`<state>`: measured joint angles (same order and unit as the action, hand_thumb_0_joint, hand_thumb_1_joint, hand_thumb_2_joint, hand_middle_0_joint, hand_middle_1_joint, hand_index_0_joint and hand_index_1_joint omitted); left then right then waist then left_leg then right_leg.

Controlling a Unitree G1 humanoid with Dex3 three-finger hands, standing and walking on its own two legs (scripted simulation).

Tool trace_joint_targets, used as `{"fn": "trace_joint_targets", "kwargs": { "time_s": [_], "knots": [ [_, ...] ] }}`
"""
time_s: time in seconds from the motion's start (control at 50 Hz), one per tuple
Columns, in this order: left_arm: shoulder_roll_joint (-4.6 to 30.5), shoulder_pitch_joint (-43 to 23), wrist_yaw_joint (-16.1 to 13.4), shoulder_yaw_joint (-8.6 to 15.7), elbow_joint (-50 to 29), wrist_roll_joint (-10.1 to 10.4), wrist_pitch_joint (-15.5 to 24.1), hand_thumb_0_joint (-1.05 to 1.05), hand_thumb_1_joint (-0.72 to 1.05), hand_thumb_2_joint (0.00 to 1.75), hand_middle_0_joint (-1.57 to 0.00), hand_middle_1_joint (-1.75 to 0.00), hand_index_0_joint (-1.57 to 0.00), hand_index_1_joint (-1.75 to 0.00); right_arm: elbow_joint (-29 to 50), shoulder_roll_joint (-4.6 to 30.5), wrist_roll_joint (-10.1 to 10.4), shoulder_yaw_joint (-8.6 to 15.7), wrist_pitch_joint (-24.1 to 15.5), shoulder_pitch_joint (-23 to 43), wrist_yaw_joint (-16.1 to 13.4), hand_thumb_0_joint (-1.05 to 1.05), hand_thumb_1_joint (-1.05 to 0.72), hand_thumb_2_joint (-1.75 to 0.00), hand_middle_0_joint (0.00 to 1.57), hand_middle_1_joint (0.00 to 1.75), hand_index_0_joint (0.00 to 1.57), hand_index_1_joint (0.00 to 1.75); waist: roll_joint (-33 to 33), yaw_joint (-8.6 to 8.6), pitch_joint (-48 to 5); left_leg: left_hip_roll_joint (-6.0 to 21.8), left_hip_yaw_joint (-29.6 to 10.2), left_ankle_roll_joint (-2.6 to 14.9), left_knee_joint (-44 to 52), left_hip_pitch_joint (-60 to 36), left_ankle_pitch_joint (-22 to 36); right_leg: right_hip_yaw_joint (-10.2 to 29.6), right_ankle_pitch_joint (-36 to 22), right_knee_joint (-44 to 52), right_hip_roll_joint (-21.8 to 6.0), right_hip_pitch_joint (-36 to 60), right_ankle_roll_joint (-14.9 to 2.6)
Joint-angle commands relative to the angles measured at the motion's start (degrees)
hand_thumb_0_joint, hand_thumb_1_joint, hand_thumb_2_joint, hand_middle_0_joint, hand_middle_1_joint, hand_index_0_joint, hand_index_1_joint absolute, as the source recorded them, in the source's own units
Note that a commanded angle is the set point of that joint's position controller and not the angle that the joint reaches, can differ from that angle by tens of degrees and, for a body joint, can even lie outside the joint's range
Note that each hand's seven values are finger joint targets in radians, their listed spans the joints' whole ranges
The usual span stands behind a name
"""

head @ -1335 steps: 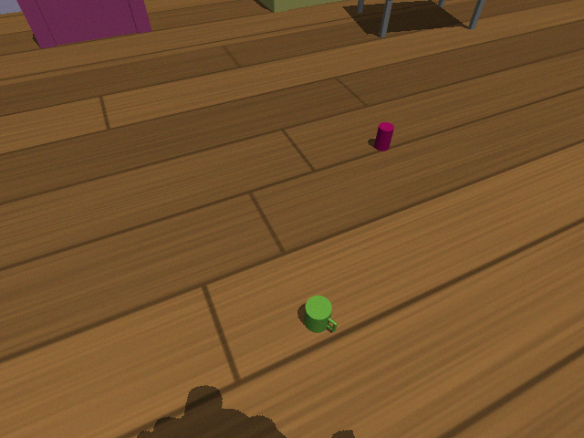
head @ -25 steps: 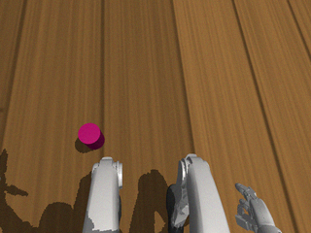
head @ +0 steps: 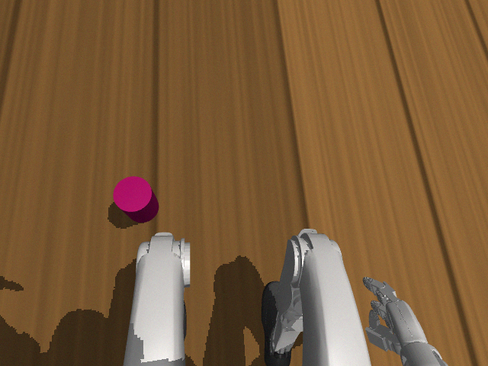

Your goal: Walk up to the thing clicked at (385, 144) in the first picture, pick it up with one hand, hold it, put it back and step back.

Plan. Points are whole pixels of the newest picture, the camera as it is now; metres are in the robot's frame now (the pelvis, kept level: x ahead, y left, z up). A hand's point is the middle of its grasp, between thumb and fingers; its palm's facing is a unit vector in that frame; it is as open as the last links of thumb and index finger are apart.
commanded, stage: go down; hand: left
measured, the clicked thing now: (138, 201) +0.43 +0.23 -0.34
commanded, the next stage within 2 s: approach in 1.00 s
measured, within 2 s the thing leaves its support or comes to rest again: neither
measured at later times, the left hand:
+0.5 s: hand out of the picture +0.35 +0.41 -0.03, palm faces +0.20 -0.97 -0.14, open 17.3 cm
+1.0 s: hand out of the picture +0.36 +0.42 -0.03, palm faces +0.20 -0.97 -0.12, open 17.4 cm
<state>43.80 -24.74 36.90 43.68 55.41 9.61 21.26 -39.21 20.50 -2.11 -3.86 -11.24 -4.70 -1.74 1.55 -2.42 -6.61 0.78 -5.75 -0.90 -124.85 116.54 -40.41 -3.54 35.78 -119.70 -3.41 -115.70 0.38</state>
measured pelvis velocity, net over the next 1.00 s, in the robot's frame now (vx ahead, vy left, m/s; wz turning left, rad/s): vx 0.00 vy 0.00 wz -0.01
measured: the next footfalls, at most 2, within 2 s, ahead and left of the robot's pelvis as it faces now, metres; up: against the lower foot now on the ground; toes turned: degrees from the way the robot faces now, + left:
none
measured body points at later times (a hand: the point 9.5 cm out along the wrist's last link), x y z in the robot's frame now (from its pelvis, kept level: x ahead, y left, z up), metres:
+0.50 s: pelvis +0.00 +0.00 -0.02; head +0.20 +0.06 +0.37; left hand +0.34 +0.46 -0.02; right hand +0.15 -0.28 -0.13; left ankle +0.08 +0.13 -0.37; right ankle +0.11 -0.13 -0.37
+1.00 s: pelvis +0.00 +0.00 -0.04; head +0.20 +0.07 +0.36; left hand +0.34 +0.47 -0.02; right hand +0.16 -0.28 -0.14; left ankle +0.08 +0.13 -0.37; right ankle +0.11 -0.13 -0.37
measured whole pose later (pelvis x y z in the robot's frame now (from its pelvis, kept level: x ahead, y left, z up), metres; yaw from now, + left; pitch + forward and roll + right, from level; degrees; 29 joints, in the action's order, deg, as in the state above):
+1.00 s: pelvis +0.00 +0.00 -0.04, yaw -1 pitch +31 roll -6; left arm 46.9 -28.7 41.0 46.6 57.2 11.5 22.8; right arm -40.8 21.4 -2.4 -4.9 -10.1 -5.1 -0.4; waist 2.0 -3.1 -5.0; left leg 0.0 -6.0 -0.3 -132.1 122.7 -40.6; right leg -3.2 35.9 -126.2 -3.6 -121.2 1.1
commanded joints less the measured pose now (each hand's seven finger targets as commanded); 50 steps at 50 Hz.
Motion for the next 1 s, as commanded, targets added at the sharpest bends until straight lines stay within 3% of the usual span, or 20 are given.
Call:
{"fn": "trace_joint_targets", "kwargs": {
  "time_s": [0.0,0.06,0.08,0.1,0.16,0.22,0.26,0.34,0.42,0.48,0.54,0.58,0.66,0.7,0.78,0.82,0.98],
  "knots": [
    [24.38,-9.09,0.04,5.13,-10.29,1.85,3.52,0.0,-0.48,0.09,-0.04,-0.08,-0.03,-0.08,3.52,13.22,0.45,4.9,-1.37,-6.84,-0.75,0.0,-0.91,-0.91,0.2,0.3,0.2,0.3,-12.94,1.95,-33.99,-0.39,2.16,2.14,18.24,-23.36,7.86,-1.26,-4.76,9.75,2.27,17.61,-2.64],
    [23.24,-8.7,0.45,4.6,-8.4,2.02,3.24,0.0,-0.51,0.08,-0.04,-0.08,-0.04,-0.08,3.28,13.16,0.56,4.84,-1.19,-7.13,-0.56,0.0,-0.91,-0.91,0.2,0.3,0.2,0.3,-11.68,1.53,-32.25,-0.43,1.93,2.27,18.16,-21.6,4.25,-1.47,-1.99,10.02,2.37,16.14,-2.43],
    [24.12,-10.43,0.51,4.5,-9.71,2.11,3.31,0.0,-0.53,0.08,-0.04,-0.08,-0.04,-0.08,3.81,13.21,0.56,4.85,-1.27,-7.01,-0.6,0.0,-0.92,-0.91,0.2,0.3,0.2,0.3,-11.54,1.23,-32.9,-0.66,2.46,2.46,17.59,-20.78,3.91,-1.31,-1.59,10.57,2.33,16.87,-2.37],
    [26.0,-9.82,0.37,5.84,-10.22,2.17,3.44,0.0,-0.5,0.09,-0.04,-0.08,-0.03,-0.08,4.25,13.67,0.68,4.65,-1.35,-6.46,-0.57,0.0,-0.91,-0.91,0.2,0.3,0.2,0.3,-12.51,2.16,-33.12,-0.58,2.0,2.39,18.19,-21.21,3.99,-1.54,-1.82,9.65,2.29,16.63,-2.44],
    [22.8,-9.99,0.99,3.69,-7.92,2.49,3.09,0.0,-0.52,0.08,-0.04,-0.08,-0.04,-0.08,2.4,13.16,0.72,4.51,-1.07,-7.84,-0.34,0.0,-0.92,-0.91,0.2,0.3,0.2,0.3,-11.57,0.91,-31.33,-0.63,2.23,2.45,16.89,-20.14,4.02,-1.62,-1.5,9.41,2.34,15.0,-2.41],
    [27.42,-10.46,0.48,6.49,-10.23,2.48,3.67,0.0,-0.54,0.07,-0.05,-0.07,-0.04,-0.07,3.13,13.35,0.69,4.32,-1.05,-7.44,-0.3,0.0,-0.92,-0.91,0.2,0.3,0.2,0.3,-12.18,2.47,-33.95,-0.9,2.98,2.53,16.14,-19.81,5.29,-1.31,-2.2,9.1,2.28,16.79,-2.41],
    [24.38,-9.9,1.01,4.31,-8.45,2.25,3.5,0.0,-0.52,0.08,-0.05,-0.08,-0.04,-0.08,2.17,13.39,0.61,4.28,-0.86,-7.78,-0.21,0.0,-0.92,-0.91,0.2,0.3,0.2,0.3,-12.79,1.39,-32.31,-0.7,2.08,2.25,16.59,-20.82,4.99,-1.71,-2.14,8.17,2.26,14.24,-2.58],
    [26.68,-10.45,1.0,6.24,-9.96,2.9,3.9,0.0,-0.53,0.08,-0.05,-0.07,-0.04,-0.08,1.83,13.54,0.63,4.22,-0.77,-8.52,-0.16,0.0,-0.92,-0.91,0.2,0.3,0.2,0.3,-12.26,2.02,-34.77,-0.98,2.73,2.27,15.08,-20.66,8.03,-1.38,-4.06,7.93,2.2,16.05,-2.6],
    [24.94,-11.56,1.7,5.07,-8.99,2.98,4.07,0.0,-0.51,0.09,-0.04,-0.08,-0.03,-0.08,1.41,13.89,0.62,4.39,-0.58,-8.11,-0.06,0.0,-0.91,-0.91,0.2,0.3,0.2,0.3,-14.1,1.36,-31.65,-0.58,1.73,2.06,15.61,-21.1,6.52,-1.77,-3.32,6.66,2.12,11.97,-2.76],
    [25.25,-11.23,1.95,5.49,-7.26,2.91,4.42,0.0,-0.53,0.08,-0.04,-0.07,-0.03,-0.08,1.26,14.27,0.58,4.32,-0.45,-7.95,0.12,0.0,-0.92,-0.91,0.2,0.3,0.2,0.3,-13.58,1.31,-31.0,-0.44,0.96,2.07,15.58,-21.18,5.02,-2.09,-2.5,5.76,2.09,10.53,-2.65],
    [28.16,-12.67,2.24,7.21,-8.41,3.29,5.11,0.0,-0.55,0.07,-0.05,-0.07,-0.04,-0.07,1.47,14.08,0.39,4.07,-0.45,-8.12,0.15,0.0,-0.92,-0.91,0.2,0.3,0.2,0.3,-12.35,1.4,-32.9,-0.73,1.99,2.37,14.28,-19.16,4.97,-1.74,-1.91,6.24,2.14,13.35,-2.43],
    [25.14,-10.57,2.81,5.94,-4.76,3.44,4.83,0.0,-0.56,0.08,-0.05,-0.07,-0.04,-0.08,1.17,13.9,0.33,3.91,-0.5,-8.04,0.24,0.0,-0.92,-0.91,0.2,0.3,0.2,0.3,-11.29,0.96,-32.36,-0.98,2.43,2.39,13.39,-18.87,6.21,-1.69,-2.6,6.23,2.15,12.85,-2.47],
    [29.1,-11.79,2.96,7.98,-6.82,3.3,5.32,0.0,-0.54,0.07,-0.05,-0.07,-0.04,-0.08,1.2,14.19,0.08,3.83,-0.36,-8.19,0.21,0.0,-0.92,-0.91,0.2,0.3,0.2,0.3,-11.05,2.0,-34.0,-1.1,3.19,2.5,12.43,-18.1,7.46,-1.38,-3.22,6.25,2.22,14.89,-2.43],
    [27.07,-11.84,3.33,6.78,-5.62,3.59,5.21,0.0,-0.54,0.09,-0.04,-0.08,-0.03,-0.09,1.29,13.92,0.1,3.71,-0.44,-7.69,0.31,0.0,-0.92,-0.91,0.2,0.3,0.2,0.3,-10.82,1.03,-31.91,-1.04,3.28,2.65,12.16,-16.65,5.96,-1.53,-2.12,6.28,2.25,14.3,-2.34],
    [28.53,-12.29,3.56,7.98,-7.72,3.57,5.5,0.0,-0.54,0.07,-0.05,-0.07,-0.04,-0.08,1.07,14.41,0.04,3.84,-0.2,-7.86,0.34,0.0,-0.92,-0.91,0.2,0.3,0.2,0.3,-13.8,1.82,-34.1,-0.86,2.51,2.06,12.48,-19.87,8.93,-1.93,-4.52,4.31,2.13,12.86,-2.7],
    [27.66,-12.18,3.86,7.38,-6.88,3.73,5.3,0.0,-0.54,0.08,-0.05,-0.07,-0.04,-0.08,0.93,14.55,0.03,3.77,-0.23,-7.93,0.4,0.0,-0.92,-0.91,0.2,0.3,0.2,0.3,-13.98,1.25,-33.42,-0.82,2.34,1.97,12.28,-19.96,9.33,-1.96,-4.92,4.1,2.09,12.39,-2.73],
    [26.55,-12.9,3.66,6.76,-9.38,4.41,4.6,0.0,-0.55,0.07,-0.06,-0.06,-0.04,-0.07,1.5,14.35,0.43,4.13,0.03,-7.59,0.38,0.0,-0.92,-0.91,0.2,0.3,0.2,0.3,-13.66,1.37,-34.04,-1.05,2.55,2.21,12.35,-19.66,7.08,-1.69,-3.47,5.06,2.05,12.01,-2.51]
  ]
}}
